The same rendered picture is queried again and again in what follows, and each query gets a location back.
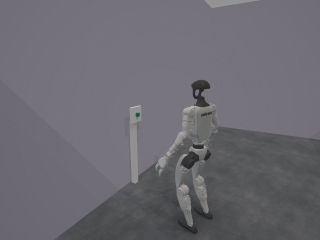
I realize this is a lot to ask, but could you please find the robot right foot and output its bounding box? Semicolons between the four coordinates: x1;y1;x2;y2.
194;206;213;220

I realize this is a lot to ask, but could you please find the left robot forearm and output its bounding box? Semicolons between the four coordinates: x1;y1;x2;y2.
164;132;185;161

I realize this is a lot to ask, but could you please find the robot right hand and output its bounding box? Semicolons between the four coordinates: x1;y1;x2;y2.
203;140;212;150

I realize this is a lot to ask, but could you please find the panel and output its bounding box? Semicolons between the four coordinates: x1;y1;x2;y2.
129;105;142;184

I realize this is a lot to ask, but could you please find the humanoid robot torso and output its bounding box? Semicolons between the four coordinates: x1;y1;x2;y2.
189;101;213;162

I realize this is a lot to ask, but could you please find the robot left upper arm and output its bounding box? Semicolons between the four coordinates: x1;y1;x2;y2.
181;106;195;141

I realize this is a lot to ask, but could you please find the right robot forearm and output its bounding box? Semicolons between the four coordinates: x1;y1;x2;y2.
205;129;218;144

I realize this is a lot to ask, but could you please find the robot left hand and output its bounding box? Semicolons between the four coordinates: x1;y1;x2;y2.
155;157;169;177

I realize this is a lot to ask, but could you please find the robot right upper arm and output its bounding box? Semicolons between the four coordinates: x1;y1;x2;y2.
209;103;219;131

